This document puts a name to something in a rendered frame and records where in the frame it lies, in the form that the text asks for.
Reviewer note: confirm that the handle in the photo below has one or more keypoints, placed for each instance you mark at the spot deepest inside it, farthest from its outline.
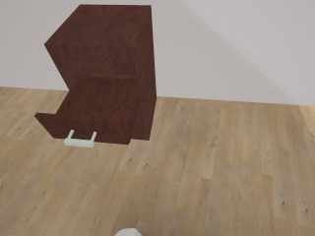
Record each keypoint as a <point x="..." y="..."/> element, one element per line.
<point x="79" y="143"/>
<point x="88" y="65"/>

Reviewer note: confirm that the cabinet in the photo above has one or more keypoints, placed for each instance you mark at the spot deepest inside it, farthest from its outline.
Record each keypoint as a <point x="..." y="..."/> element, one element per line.
<point x="121" y="38"/>

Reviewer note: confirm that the drawer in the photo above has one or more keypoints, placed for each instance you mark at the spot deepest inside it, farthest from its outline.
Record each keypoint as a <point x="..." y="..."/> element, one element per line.
<point x="105" y="105"/>

